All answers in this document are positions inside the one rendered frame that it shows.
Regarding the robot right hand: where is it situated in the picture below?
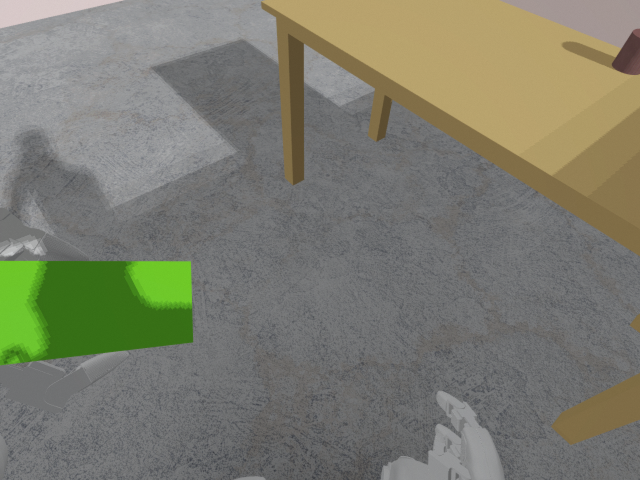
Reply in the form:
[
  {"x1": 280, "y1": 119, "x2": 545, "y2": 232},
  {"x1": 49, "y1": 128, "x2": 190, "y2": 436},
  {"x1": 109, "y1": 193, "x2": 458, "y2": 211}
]
[{"x1": 428, "y1": 391, "x2": 505, "y2": 480}]

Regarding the table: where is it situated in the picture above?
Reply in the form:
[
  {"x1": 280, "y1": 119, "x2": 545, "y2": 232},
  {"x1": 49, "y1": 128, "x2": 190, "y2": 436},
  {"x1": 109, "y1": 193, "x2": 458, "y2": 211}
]
[{"x1": 261, "y1": 0, "x2": 640, "y2": 445}]

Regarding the sponge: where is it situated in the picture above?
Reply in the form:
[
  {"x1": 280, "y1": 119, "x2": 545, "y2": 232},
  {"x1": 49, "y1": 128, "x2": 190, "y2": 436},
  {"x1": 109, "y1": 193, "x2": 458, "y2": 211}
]
[{"x1": 0, "y1": 261, "x2": 193, "y2": 365}]

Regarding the right robot thigh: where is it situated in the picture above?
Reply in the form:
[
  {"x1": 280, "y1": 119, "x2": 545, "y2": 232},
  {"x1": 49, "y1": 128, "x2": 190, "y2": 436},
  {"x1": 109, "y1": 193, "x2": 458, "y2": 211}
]
[{"x1": 381, "y1": 458, "x2": 439, "y2": 480}]

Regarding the robot left hand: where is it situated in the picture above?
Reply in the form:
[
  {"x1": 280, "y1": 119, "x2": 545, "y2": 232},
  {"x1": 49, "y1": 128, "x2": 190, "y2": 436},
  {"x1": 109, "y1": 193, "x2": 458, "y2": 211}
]
[{"x1": 0, "y1": 208, "x2": 129, "y2": 414}]

